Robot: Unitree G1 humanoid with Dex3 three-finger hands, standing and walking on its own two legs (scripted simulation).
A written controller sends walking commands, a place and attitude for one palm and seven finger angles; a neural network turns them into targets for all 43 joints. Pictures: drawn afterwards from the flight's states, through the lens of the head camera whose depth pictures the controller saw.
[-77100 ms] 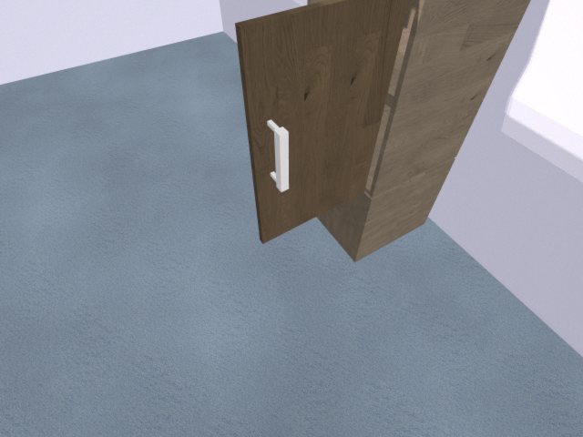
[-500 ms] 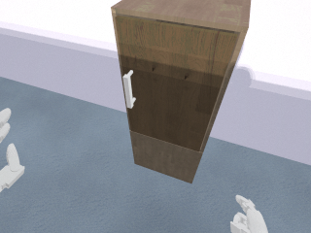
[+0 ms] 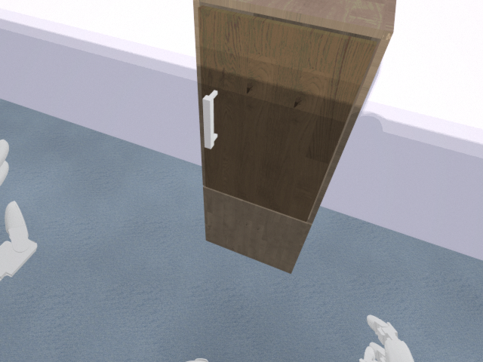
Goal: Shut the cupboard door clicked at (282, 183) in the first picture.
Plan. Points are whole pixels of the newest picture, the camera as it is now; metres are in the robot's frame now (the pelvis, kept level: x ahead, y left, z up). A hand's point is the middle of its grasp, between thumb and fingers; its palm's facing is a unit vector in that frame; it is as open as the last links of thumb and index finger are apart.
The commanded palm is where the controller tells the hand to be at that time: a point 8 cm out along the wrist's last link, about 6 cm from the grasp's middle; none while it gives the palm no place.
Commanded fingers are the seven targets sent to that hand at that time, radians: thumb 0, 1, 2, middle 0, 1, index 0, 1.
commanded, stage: step back with the hand held close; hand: left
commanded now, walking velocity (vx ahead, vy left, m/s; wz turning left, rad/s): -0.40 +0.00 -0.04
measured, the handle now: (211, 120) +0.71 +0.12 -0.01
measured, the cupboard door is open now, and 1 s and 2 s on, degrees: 0 0 0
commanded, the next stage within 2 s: stop stepping back and stand still in 0.52 s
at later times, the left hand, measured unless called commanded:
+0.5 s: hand out of the picture +0.12 +0.25 +0.19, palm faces +0.38 -0.81 -0.44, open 7.4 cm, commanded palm +0.08 +0.29 +0.19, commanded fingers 0.00 0.90 0.90 -0.20 -0.30 -0.20 -0.30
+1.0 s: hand out of the picture +0.04 +0.30 +0.18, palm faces +0.48 -0.81 -0.34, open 7.4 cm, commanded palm -0.01 +0.33 +0.19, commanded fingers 0.00 0.90 0.90 -0.20 -0.30 -0.20 -0.30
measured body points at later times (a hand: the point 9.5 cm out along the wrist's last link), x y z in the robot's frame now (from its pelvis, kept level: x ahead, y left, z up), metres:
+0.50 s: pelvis -0.07 -0.01 +0.00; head -0.10 +0.02 +0.45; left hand +0.09 +0.29 +0.22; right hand +0.09 -0.25 -0.06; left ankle +0.05 +0.08 -0.71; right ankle -0.13 -0.13 -0.72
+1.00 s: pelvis -0.16 +0.03 +0.00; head -0.21 +0.05 +0.45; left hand +0.01 +0.34 +0.20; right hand -0.05 -0.23 -0.09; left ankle -0.11 +0.13 -0.73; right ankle -0.22 -0.08 -0.72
